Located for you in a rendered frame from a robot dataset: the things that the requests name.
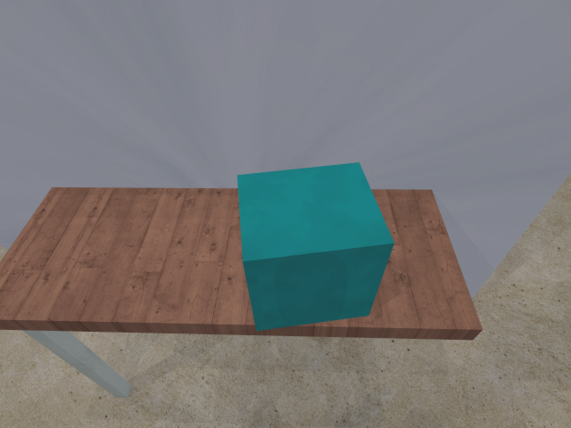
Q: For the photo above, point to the table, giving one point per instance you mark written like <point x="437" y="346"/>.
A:
<point x="169" y="260"/>

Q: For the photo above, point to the carton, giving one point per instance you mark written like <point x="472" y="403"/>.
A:
<point x="315" y="244"/>

